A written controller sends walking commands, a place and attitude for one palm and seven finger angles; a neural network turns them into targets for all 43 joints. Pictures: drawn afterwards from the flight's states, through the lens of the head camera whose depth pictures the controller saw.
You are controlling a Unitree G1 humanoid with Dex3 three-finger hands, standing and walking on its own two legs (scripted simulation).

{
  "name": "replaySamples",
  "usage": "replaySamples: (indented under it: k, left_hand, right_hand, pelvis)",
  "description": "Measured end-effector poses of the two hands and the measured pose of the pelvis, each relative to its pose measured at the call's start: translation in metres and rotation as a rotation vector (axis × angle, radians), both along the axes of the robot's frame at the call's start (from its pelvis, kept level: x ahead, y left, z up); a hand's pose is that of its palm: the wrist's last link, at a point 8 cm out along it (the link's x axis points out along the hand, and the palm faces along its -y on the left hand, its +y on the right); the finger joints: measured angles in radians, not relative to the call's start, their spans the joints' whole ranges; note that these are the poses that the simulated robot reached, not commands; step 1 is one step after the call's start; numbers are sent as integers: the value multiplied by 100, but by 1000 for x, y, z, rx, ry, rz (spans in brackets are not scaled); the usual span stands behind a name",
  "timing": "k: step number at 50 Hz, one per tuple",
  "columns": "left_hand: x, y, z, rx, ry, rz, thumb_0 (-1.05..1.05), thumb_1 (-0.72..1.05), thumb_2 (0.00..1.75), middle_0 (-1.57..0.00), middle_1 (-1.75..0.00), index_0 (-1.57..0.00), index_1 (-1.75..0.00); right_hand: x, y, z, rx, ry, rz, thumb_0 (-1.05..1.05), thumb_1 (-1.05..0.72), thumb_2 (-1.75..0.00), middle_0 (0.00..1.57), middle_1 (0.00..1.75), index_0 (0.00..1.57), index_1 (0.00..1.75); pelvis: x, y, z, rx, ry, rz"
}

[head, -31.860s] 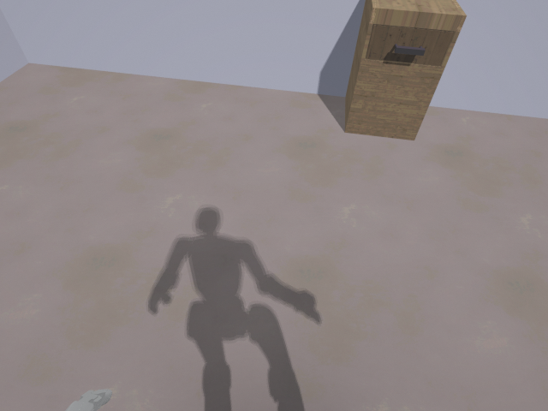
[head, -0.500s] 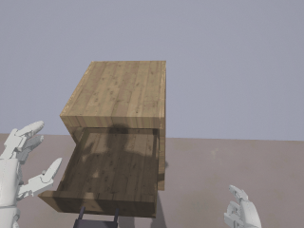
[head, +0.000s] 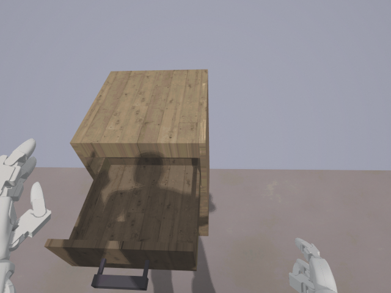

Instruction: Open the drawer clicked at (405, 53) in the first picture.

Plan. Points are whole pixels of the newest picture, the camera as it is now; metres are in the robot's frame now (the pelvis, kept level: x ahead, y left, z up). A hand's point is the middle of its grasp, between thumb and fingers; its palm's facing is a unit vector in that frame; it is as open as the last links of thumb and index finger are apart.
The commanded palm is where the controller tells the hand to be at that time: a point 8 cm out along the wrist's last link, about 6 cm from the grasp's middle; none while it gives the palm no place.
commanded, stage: step back with the hand held close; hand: left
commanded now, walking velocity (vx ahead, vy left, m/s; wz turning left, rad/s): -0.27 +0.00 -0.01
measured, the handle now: (122, 272) +0.21 +0.24 -0.21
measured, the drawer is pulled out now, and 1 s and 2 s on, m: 0.30 0.30 0.30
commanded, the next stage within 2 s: stop stepping back and stand still in 1.36 s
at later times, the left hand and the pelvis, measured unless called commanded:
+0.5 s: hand (17, 240) +0.15 +0.27 +0.15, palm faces +0.28 -0.81 -0.52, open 7.4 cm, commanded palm +0.09 +0.32 +0.17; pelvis -0.05 +0.04 -0.01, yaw +0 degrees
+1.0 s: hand (3, 257) +0.13 +0.27 +0.16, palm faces +0.27 -0.84 -0.48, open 7.4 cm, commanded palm +0.05 +0.32 +0.17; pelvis -0.09 +0.04 -0.01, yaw -2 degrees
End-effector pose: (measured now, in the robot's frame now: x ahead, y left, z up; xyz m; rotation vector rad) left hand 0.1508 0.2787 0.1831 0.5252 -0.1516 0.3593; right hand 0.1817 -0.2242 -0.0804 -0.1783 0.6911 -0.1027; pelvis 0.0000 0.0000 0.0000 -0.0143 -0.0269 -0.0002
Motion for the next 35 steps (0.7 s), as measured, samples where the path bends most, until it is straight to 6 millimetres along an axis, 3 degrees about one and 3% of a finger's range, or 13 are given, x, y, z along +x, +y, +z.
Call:
replaySamples:
  k: [10, 19, 24, 35]
  left_hand:
    - [1, 3, -29, -11, 163, -91, 2, 89, 90, -21, -30, -21, -30]
    - [-13, 25, -8, 62, 63, -126, 2, 89, 90, -22, -30, -22, -30]
    - [-29, 34, -9, 61, 32, -104, 2, 89, 90, -21, -30, -21, -30]
    - [-69, 29, -12, 32, -3, -68, 2, 89, 90, -21, -30, -21, -30]
  right_hand:
    - [-20, -2, -3, -31, 93, -75, 2, -91, -90, 21, 30, 20, 30]
    - [-32, 18, 3, -55, 81, -82, 2, -91, -90, 20, 30, 20, 30]
    - [-37, 32, 5, -45, 34, -54, 2, -91, -90, 21, 30, 20, 30]
    - [-66, 38, -5, -46, 36, 5, 1, -90, -90, 21, 30, 20, 30]
  pelvis:
    - [-13, 18, -1, 0, 68, -20]
    - [-28, 32, -5, -4, 73, -12]
    - [-43, 38, -9, -4, 74, -8]
    - [-67, 34, -15, -30, 72, 11]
